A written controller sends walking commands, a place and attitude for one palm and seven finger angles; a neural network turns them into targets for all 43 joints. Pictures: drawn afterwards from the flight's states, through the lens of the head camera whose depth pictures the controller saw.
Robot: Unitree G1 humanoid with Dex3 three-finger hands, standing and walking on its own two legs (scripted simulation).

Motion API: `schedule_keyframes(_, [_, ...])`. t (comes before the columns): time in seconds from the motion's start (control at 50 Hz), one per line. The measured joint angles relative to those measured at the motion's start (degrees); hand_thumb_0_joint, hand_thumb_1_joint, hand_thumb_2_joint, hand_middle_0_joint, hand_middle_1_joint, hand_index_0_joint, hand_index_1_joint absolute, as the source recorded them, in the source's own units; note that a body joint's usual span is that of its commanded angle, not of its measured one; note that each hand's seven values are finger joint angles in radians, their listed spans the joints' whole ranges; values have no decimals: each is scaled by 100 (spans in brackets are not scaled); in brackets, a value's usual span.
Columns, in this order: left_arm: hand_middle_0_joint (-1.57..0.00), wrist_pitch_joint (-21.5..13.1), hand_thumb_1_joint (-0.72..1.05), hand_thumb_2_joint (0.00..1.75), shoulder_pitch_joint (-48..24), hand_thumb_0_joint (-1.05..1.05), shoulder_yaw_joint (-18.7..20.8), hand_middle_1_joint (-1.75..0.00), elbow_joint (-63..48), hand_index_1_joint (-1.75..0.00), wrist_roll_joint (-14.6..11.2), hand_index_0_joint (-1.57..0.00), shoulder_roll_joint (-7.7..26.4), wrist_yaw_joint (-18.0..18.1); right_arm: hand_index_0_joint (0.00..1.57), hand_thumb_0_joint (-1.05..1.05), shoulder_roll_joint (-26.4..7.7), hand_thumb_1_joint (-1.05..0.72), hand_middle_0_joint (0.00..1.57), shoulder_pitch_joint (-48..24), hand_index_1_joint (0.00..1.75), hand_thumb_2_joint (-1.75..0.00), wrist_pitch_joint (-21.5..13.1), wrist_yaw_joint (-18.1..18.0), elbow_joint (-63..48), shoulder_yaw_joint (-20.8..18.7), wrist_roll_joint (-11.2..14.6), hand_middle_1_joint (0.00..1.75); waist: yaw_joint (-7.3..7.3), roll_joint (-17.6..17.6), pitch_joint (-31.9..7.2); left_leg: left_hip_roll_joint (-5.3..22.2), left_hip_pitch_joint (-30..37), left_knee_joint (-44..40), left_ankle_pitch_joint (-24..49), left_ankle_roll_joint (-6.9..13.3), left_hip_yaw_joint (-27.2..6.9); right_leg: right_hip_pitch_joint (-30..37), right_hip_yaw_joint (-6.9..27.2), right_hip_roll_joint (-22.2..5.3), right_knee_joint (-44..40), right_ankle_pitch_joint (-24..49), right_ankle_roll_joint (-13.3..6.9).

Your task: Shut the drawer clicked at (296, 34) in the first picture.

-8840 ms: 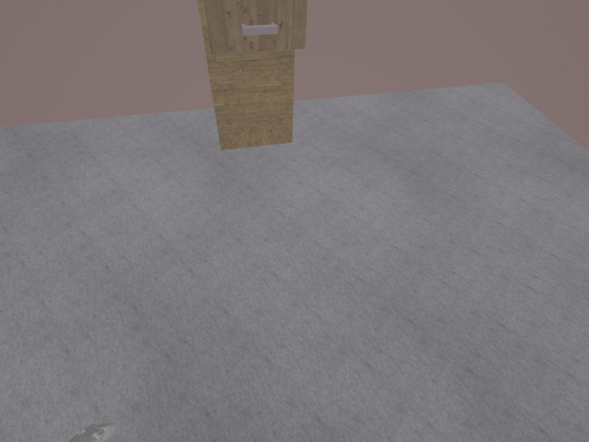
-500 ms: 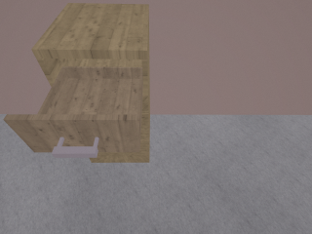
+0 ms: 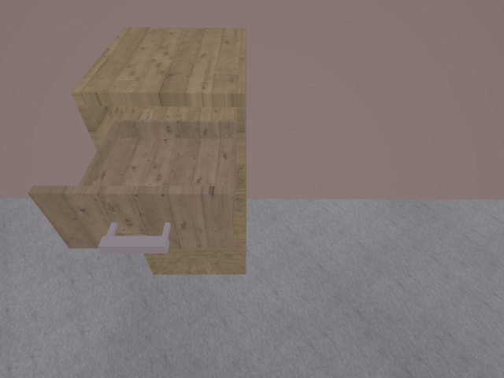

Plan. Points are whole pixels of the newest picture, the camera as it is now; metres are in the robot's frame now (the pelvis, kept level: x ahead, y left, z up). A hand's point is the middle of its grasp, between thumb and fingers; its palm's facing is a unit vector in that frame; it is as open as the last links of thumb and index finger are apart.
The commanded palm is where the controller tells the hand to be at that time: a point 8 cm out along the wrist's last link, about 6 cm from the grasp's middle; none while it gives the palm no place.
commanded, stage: shuffle to correct the standing spot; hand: left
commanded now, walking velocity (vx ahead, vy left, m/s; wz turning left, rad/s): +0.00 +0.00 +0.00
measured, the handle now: (137, 235) +0.37 +0.25 -0.02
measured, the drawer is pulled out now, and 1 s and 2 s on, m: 0.29 0.29 0.29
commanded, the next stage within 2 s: come to a stop and stand still in 0.64 s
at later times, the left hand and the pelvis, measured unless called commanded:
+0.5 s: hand out of the picture -0.02 +0.20 -0.18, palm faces +0.04 -0.99 -0.16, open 7.4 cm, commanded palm none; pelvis +0.01 +0.04 +0.00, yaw +1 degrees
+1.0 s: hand (153, 374) +0.17 +0.20 -0.17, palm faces +0.10 -0.98 -0.19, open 7.1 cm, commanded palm none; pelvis +0.09 +0.02 -0.01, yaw +3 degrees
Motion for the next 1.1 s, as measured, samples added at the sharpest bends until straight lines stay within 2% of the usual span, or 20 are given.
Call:
schedule_keyframes(0.18, [-20, 31, 91, 90, 265, 0, 4, -29, 251, -30, 10, -20, -124, 12, 20, 1, 105, -91, 20, 316, 30, -90, 51, 14, 315, 10, 5, 30, -19, -18, 97, -48, -54, -117, 177, 44, 4, -37, 1, -42, -138, 186, 33])
schedule_keyframes(0.32, [-20, 107, 91, 90, 672, 0, 142, -30, 235, -30, 34, -20, -263, -4, 20, 1, 185, -91, 20, 874, 30, -90, 224, 40, 389, -59, -37, 30, -35, 12, 48, -27, -505, 625, -425, 66, -86, -251, -142, -94, 195, -33, 19])
schedule_keyframes(0.36, [-20, 130, 91, 90, 775, 0, 188, -30, 268, -30, 29, -20, -279, -1, 20, 1, 224, -91, 20, 1028, 30, -90, 204, 29, 409, -81, -34, 30, -37, -35, 50, -23, -514, 694, -334, 96, -28, -279, -156, -144, 355, -154, 50])
schedule_keyframes(0.4, [-20, 195, 91, 90, 860, 0, 219, -30, 326, -30, 42, -20, -298, -11, 20, 1, 263, -91, 19, 1186, 30, -90, 150, 16, 402, -101, -47, 30, -44, -95, 29, -74, -469, 690, -271, 191, 38, -370, -86, -194, 671, -630, 12])
schedule_keyframes(0.44, [-20, 245, 91, 90, 887, 0, 223, -29, 384, -30, 80, -20, -353, -27, 20, 1, 291, -91, 19, 1321, 30, -90, 57, -18, 387, -113, -60, 30, -87, -81, 26, -106, -369, 578, -334, 279, 104, -624, -10, -166, 1380, -1071, -43])
schedule_keyframes(0.5, [-20, 201, 91, 90, 778, 1, 234, -29, 382, -30, 91, -20, -422, -94, 20, 1, 373, -91, 19, 1472, 30, -90, -75, -71, 418, -77, -40, 30, -178, -50, 75, -175, -104, 72, -133, 335, 148, -1113, 6, -166, 2441, -1016, -54])
schedule_keyframes(0.54, [-20, 144, 91, 90, 636, 1, 245, -29, 313, -30, 78, -20, -456, -126, 20, 1, 449, -91, 19, 1551, 30, -90, -148, -95, 472, -37, -28, 30, -210, -30, 102, -215, 74, -292, 18, 356, 141, -1331, -41, -200, 2640, -826, -9])
schedule_keyframes(0.66, [-20, 98, 95, 90, 148, 2, 316, -29, 107, -30, 59, -20, -348, -102, 20, 1, 660, -91, 20, 1640, 30, -90, -240, -127, 608, 25, -35, 30, -286, 34, 178, -237, 426, -790, 129, 308, 103, -1485, -161, -246, 1990, -542, 44])
schedule_keyframes(0.76, [-20, 0, 94, 90, -221, 1, 329, -29, -130, -30, 46, -20, -400, -126, 20, 1, 675, -91, 20, 1583, 30, -90, -202, -101, 671, -17, -50, 30, -338, 140, 231, -185, 523, -494, -224, 208, 88, -1055, -248, -155, 869, -216, -6])
schedule_keyframes(0.78, [-20, -57, 93, 90, -257, 1, 320, -29, -190, -30, 49, -20, -405, -125, 20, 1, 680, -91, 20, 1594, 30, -90, -193, -93, 667, -24, -33, 30, -332, 128, 223, -179, 475, -257, -391, 174, 79, -864, -243, -129, 566, -35, -51])
schedule_keyframes(0.8, [-20, -141, 93, 90, -271, 1, 310, -29, -261, -30, 55, -20, -383, -116, 20, 1, 706, -91, 20, 1630, 30, -90, -188, -82, 646, -27, -7, 30, -323, 34, 184, -229, 325, 139, -595, 143, 90, -700, -135, -177, 343, 230, -180])
schedule_keyframes(0.82, [-20, -216, 93, 90, -328, 1, 308, -29, -267, -30, 47, -20, -438, -82, 20, 1, 673, -91, 20, 1568, 30, -90, -151, -72, 647, -42, 11, 30, -294, 105, 214, -146, 99, 753, -892, 96, 72, -709, -161, -130, 471, 214, -218])
schedule_keyframes(0.86, [-20, -280, 92, 90, -363, 1, 256, -29, -259, -30, 24, -20, -582, -22, 20, 1, 560, -91, 20, 1348, 30, -90, -32, -82, 630, -97, 28, 30, -278, 289, 269, 7, -431, 1962, -1335, -16, -49, -633, -295, -25, 601, -23, -175])
schedule_keyframes(0.9, [-20, -242, 92, 90, -315, 0, 237, -29, -235, -30, 22, -20, -677, 46, 20, 1, 471, -91, 20, 1078, 30, -90, 73, -91, 544, -155, 45, 30, -257, 316, 277, 129, -837, 2490, -1381, -105, -66, -494, -337, 20, 465, -74, -123])
schedule_keyframes(0.94, [-20, -183, 94, 90, -308, -2, 331, -30, -272, -30, 6, -20, -644, 138, 20, 1, 434, -91, 20, 823, 30, -90, 117, -92, 390, -200, 66, 30, -233, 244, 281, 238, -1056, 2282, -1210, -186, -63, -404, -357, 18, 326, -23, -79])
schedule_keyframes(1.0, [-20, -24, 95, 90, -299, -2, 344, -30, -300, -30, 32, -20, -477, 124, 20, 1, 399, -91, 19, 512, 30, -90, 88, -78, 112, -250, 67, 30, -167, 74, 329, 322, -1012, 1239, -307, -278, 8, -431, -315, -42, 471, -105, -26])
schedule_keyframes(1.02, [-20, 33, 95, 90, -276, -2, 348, -30, -310, -30, 27, -20, -436, 111, 20, 1, 370, -91, 19, 443, 30, -90, 59, -71, 23, -262, 59, 30, -143, 49, 347, 342, -935, 939, 50, -234, 35, -474, -296, -50, 614, -187, 6])
schedule_keyframes(1.1, [-20, 228, 94, 90, -166, -1, 354, -30, -273, -30, 11, -20, -261, 93, 20, 1, 355, -92, 19, 203, 30, -90, 43, -78, -167, -248, -4, 30, -11, -199, 374, 179, -816, 823, -58, 55, 230, -593, -51, -155, 1090, -719, 74])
